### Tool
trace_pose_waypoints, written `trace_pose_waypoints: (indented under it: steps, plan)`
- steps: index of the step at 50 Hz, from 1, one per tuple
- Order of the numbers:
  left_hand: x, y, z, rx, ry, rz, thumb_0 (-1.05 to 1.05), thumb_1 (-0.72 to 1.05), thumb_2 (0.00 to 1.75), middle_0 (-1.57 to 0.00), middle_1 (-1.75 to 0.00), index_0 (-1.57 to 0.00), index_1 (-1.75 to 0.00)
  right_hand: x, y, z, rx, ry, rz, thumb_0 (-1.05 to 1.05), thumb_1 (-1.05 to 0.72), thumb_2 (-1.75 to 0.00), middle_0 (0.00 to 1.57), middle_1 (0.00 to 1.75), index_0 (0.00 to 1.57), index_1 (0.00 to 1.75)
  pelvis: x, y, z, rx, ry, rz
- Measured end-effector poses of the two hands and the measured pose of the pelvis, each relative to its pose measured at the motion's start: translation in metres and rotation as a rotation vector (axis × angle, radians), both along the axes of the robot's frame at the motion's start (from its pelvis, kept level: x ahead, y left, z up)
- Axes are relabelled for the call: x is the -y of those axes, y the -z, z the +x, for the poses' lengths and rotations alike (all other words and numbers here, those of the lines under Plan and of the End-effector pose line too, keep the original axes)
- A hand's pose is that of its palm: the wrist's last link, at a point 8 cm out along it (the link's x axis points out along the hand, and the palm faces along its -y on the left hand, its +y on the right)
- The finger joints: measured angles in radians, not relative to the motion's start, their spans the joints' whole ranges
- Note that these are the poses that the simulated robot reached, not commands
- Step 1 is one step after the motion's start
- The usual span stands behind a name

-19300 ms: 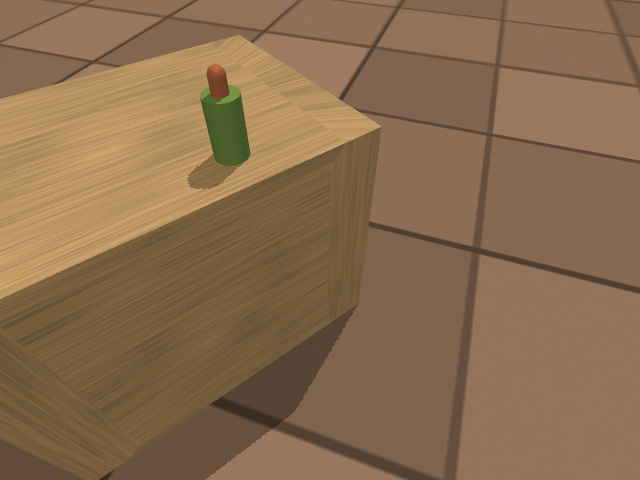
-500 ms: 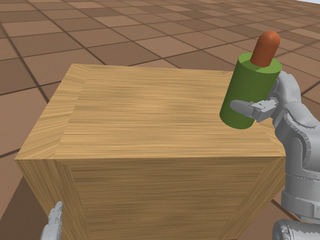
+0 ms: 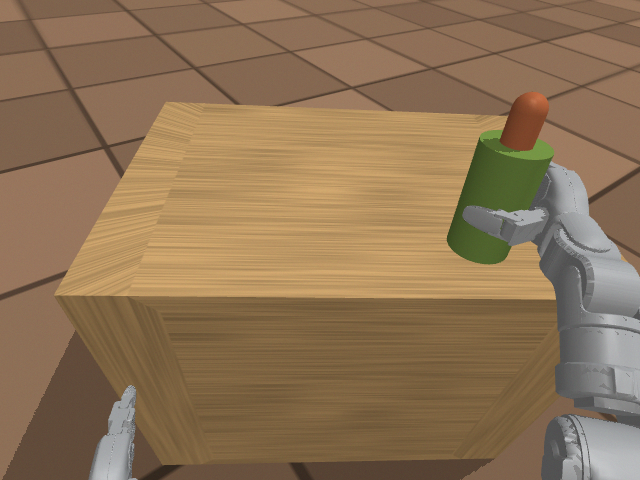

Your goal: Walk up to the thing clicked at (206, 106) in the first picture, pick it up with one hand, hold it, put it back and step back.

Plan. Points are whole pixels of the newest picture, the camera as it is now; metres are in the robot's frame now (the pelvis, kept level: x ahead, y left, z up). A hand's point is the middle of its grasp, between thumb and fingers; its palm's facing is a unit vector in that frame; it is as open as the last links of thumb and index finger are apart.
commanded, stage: crouch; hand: right
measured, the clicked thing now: (502, 178) +0.39 -0.18 +0.23
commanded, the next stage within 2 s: lower in 1.00 s
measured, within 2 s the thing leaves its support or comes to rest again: rests again in 2.00 s
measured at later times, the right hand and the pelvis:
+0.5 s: hand (483, 192) +0.46 -0.20 +0.17, palm faces +0.20 +0.98 -0.01, open 10.8 cm; pelvis +0.00 -0.01 +0.00, yaw +2 degrees
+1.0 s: hand (478, 193) +0.49 -0.21 +0.14, palm faces +0.21 +0.98 -0.02, open 10.9 cm; pelvis +0.02 -0.01 -0.01, yaw +1 degrees
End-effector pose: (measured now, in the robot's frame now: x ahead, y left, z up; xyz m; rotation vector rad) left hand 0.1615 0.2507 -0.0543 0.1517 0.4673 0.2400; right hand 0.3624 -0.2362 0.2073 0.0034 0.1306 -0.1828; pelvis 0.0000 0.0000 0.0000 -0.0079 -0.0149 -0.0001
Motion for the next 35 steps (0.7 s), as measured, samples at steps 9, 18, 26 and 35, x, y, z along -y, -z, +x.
trace_pose_waypoints:
  steps: [9, 18, 26, 35]
  plan:
    - [-0.010, 0.009, -0.031, -0.070, -0.049, 0.033, -0.01, -0.52, 0.05, -0.05, -0.05, -0.06, -0.05, 0.008, 0.012, 0.024, 0.069, 0.031, -0.016, -0.01, 0.60, -1.08, 0.72, 1.10, 0.74, 1.11, 0.003, 0.003, -0.003, -0.026, -0.014, 0.003]
    - [-0.010, 0.007, -0.031, -0.083, -0.056, 0.051, -0.01, -0.52, 0.04, -0.05, -0.05, -0.06, -0.05, 0.007, 0.024, 0.054, 0.056, 0.011, -0.022, -0.01, 0.60, -1.07, 0.72, 1.10, 0.75, 1.11, 0.006, 0.005, -0.003, -0.067, -0.025, 0.004]
    - [-0.004, 0.002, -0.027, -0.073, -0.048, 0.042, -0.01, -0.51, 0.04, -0.05, -0.05, -0.06, -0.05, 0.014, 0.038, 0.064, 0.070, 0.025, -0.013, -0.01, 0.60, -1.07, 0.72, 1.10, 0.75, 1.10, 0.006, 0.005, 0.003, -0.088, -0.028, 0.005]
    - [-0.002, 0.014, -0.025, -0.160, -0.048, 0.038, -0.01, -0.52, 0.04, -0.05, -0.05, -0.06, -0.05, 0.019, 0.046, 0.079, 0.094, 0.023, -0.049, -0.01, 0.60, -1.07, 0.72, 1.10, 0.75, 1.11, 0.008, 0.006, 0.009, -0.123, -0.026, 0.009]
